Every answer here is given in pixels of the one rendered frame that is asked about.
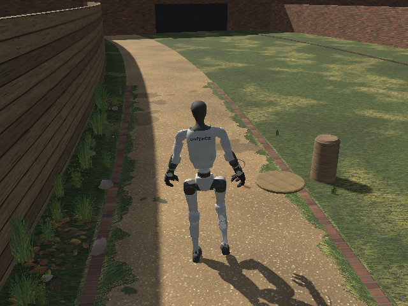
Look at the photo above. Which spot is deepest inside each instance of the robot left shin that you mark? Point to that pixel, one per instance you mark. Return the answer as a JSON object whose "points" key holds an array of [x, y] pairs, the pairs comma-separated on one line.
{"points": [[194, 232]]}

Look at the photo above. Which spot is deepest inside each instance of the robot right forearm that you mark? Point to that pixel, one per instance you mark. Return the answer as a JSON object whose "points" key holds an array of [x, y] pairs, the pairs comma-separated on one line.
{"points": [[235, 165]]}

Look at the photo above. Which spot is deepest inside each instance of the robot left upper arm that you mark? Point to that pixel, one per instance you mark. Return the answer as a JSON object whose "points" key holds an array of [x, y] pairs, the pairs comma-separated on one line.
{"points": [[177, 147]]}

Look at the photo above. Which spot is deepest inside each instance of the robot left foot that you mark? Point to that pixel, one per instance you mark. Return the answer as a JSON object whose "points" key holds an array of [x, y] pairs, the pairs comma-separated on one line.
{"points": [[196, 257]]}

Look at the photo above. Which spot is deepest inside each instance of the right robot hand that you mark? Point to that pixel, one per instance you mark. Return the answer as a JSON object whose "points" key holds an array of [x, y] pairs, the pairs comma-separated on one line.
{"points": [[241, 177]]}

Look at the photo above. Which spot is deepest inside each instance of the robot right upper arm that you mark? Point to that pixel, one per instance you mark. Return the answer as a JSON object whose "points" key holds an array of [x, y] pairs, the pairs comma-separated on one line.
{"points": [[225, 143]]}

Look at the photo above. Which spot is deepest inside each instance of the left robot hand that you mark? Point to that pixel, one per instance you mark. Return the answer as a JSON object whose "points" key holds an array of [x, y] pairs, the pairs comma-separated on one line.
{"points": [[166, 179]]}

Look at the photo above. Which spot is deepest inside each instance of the robot left forearm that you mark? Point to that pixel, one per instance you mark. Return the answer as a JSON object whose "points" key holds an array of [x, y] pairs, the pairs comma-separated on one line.
{"points": [[171, 168]]}

